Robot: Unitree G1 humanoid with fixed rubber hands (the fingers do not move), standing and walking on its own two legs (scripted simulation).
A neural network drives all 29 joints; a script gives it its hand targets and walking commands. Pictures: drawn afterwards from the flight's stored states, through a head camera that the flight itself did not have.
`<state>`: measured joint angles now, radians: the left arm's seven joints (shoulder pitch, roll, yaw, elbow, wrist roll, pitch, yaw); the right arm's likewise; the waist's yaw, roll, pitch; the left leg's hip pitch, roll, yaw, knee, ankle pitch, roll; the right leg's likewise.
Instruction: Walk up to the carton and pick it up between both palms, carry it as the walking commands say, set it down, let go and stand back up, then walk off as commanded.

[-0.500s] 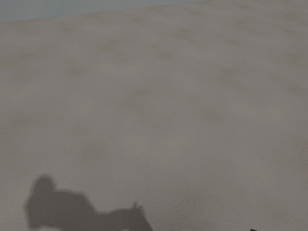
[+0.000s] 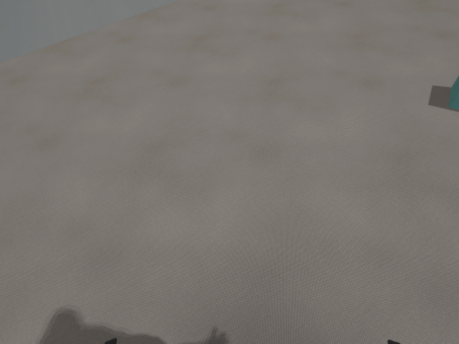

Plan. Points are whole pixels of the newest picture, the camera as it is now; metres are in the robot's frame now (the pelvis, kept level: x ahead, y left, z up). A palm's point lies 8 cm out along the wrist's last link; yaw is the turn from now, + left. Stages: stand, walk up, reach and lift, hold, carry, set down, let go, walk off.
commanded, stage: walk up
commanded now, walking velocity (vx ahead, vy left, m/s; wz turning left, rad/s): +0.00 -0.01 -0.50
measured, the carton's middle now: out of the picture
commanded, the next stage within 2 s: none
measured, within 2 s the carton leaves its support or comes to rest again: neither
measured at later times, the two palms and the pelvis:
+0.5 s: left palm (114, 342) +0.17 +0.25 -0.12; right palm out of the picture -0.03 -0.25 -0.10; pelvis +0.00 +0.03 +0.00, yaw -16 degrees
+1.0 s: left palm (193, 303) +0.23 +0.11 -0.11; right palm out of the picture +0.14 -0.40 -0.12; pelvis +0.13 -0.13 +0.00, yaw -30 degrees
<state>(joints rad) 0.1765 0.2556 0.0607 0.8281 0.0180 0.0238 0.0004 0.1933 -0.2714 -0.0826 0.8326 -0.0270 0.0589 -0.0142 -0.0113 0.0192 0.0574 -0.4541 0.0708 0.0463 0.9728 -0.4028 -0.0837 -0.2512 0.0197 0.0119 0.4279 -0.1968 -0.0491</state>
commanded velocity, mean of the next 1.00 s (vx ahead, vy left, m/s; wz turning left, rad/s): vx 0.32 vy -0.04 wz -0.49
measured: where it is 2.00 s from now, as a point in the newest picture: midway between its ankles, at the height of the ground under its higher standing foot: (343, 265)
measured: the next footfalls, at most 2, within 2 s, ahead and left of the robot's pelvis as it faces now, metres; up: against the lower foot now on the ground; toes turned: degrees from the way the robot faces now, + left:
left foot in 0.22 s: +0.04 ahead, +0.15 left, +0.00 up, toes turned -4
right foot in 0.72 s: +0.06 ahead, -0.20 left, +0.00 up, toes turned -30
